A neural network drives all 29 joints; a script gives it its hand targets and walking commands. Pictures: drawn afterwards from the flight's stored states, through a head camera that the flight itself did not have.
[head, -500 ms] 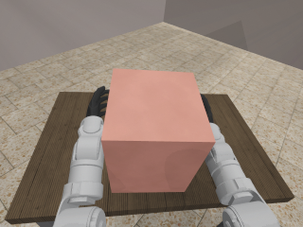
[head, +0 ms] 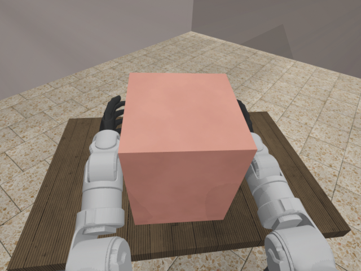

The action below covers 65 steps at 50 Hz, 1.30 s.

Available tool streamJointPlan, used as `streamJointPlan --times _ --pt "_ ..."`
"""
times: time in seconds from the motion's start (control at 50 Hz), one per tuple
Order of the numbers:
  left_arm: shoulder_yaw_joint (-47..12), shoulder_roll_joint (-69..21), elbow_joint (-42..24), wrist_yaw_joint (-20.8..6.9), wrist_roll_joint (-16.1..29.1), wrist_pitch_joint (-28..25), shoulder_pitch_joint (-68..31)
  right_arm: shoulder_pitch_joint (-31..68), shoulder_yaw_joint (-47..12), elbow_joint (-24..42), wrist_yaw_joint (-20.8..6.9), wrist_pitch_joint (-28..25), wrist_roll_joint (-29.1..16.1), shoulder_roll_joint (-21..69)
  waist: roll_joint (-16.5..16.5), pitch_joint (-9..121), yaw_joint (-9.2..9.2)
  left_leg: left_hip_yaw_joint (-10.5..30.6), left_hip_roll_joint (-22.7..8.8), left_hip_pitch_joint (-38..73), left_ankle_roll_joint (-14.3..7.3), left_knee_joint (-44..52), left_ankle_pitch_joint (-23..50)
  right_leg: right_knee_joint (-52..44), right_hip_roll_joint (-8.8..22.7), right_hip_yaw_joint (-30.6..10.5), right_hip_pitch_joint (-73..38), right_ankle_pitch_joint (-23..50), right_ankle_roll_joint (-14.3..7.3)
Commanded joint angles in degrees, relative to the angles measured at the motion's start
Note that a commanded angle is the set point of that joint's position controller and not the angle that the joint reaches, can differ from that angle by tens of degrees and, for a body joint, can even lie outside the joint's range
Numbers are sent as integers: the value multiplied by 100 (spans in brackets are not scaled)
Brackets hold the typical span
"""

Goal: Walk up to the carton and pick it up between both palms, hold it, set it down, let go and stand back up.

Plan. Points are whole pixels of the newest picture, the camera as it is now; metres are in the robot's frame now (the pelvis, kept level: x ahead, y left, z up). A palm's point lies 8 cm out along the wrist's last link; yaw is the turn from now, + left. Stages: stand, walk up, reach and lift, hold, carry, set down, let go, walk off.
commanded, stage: reach and lift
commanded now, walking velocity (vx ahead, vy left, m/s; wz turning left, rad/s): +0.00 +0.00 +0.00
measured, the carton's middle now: (179, 150) +0.33 +0.00 +0.14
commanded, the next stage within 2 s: hold in 0.66 s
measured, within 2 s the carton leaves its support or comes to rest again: neither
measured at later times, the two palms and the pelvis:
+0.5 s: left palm (110, 128) +0.37 +0.15 +0.17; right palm (243, 133) +0.36 -0.14 +0.16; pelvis +0.00 +0.01 +0.00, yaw +0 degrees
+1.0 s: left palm (102, 127) +0.35 +0.16 +0.19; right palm (243, 127) +0.35 -0.13 +0.19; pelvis +0.00 +0.00 +0.00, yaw +1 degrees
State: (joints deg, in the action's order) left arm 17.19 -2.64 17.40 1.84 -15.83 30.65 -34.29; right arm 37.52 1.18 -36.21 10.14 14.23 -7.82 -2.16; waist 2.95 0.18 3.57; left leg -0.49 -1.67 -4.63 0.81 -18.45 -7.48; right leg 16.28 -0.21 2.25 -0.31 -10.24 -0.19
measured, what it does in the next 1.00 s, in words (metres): stands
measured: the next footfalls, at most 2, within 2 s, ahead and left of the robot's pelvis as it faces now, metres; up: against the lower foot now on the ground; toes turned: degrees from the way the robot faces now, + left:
none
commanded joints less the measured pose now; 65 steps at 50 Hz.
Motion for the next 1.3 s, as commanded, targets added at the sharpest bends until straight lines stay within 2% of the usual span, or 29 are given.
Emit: streamJointPlan --times 0.0,0.08,0.16,0.3,0.38,0.48,0.62,0.66,0.76,0.8,0.88,0.94,1.02,1.08,1.18,1.28 --pt "-2781 -3161 -750 -1074 595 -145 -3489 4231 -2064 1935 -358 -378 -380 3629 -227 1984 130 -75 495 967 -35 22 973 -105 -184 65 -280 1944 490" --pt "-3162 -3312 -1088 -1048 786 -137 -3611 4234 -2142 2263 -335 -338 -497 3652 -456 2130 270 -4 471 1098 123 -102 1261 -100 -238 138 -145 1923 421" --pt "-3507 -3442 -1353 -916 962 -146 -3703 4304 -2255 2578 -338 -308 -598 3602 -638 2377 321 90 404 1394 261 -249 1538 -102 -320 228 148 1776 342" --pt "-3468 -3408 -1317 -779 921 10 -3590 4415 -2235 2611 -409 -215 -589 3384 -540 2361 176 116 295 1487 219 -178 1296 -183 -373 261 417 1159 255" --pt "-3302 -3378 -1245 -789 853 103 -3595 4599 -2224 2601 -433 -202 -615 3342 -457 2399 67 80 294 1463 146 -146 1228 -204 -367 220 340 1094 248" --pt "-3123 -3313 -1158 -824 780 170 -3655 4711 -2218 2513 -422 -179 -651 3374 -376 2374 22 22 338 1428 75 -134 1220 -205 -343 169 207 1230 284" --pt "-2891 -3176 -992 -969 661 254 -3757 4693 -2069 2242 -374 -82 -619 3422 -298 2098 109 -47 413 1193 -2 -16 958 -216 -264 107 -7 1368 369" --pt "-2994 -3214 -1147 -974 723 256 -3814 4730 -2143 2349 -352 -72 -686 3483 -351 2232 136 -30 425 1224 24 -70 1117 -179 -271 104 -77 1537 374" --pt "-3491 -3252 -1889 -881 1015 361 -3749 4672 -2649 3088 -164 74 -1086 3629 -445 2699 211 63 477 1462 137 -392 1970 -48 -330 88 -273 2256 414" --pt "-3355 -3132 -1846 -910 941 470 -3634 4510 -2568 2982 -125 210 -1081 3499 -368 2371 224 34 482 1377 109 -294 1739 -90 -311 89 -206 2032 432" --pt "-2934 -2958 -1475 -1057 641 729 -3639 4419 -2087 2431 -219 415 -817 3275 -272 1453 209 -72 387 947 -24 194 547 -313 -253 108 121 673 344" --pt "-3013 -3067 -1449 -1082 675 775 -3890 4726 -1903 2464 -325 387 -734 3335 -422 1508 201 -80 326 817 -26 280 228 -351 -250 131 250 227 238" --pt "-3314 -3297 -1595 -953 937 635 -4200 5114 -2048 2801 -373 282 -849 3479 -605 2348 215 -30 333 1236 68 -30 767 -263 -313 171 317 640 207" --pt "-3257 -3266 -1518 -871 948 589 -4159 5059 -2114 2701 -373 278 -859 3447 -545 2502 170 -23 329 1380 55 -75 820 -242 -334 189 391 702 238" --pt "-2816 -3070 -1219 -945 659 705 -3859 4864 -1962 2255 -405 304 -743 3278 -327 2053 62 -82 313 1163 -67 139 512 -308 -305 154 275 416 256" --pt "-2932 -3153 -1384 -998 706 687 -3843 4982 -2134 2562 -352 246 -905 3389 -368 2265 103 -71 385 1273 2 -54 1133 -235 -332 126 -29 1088 285"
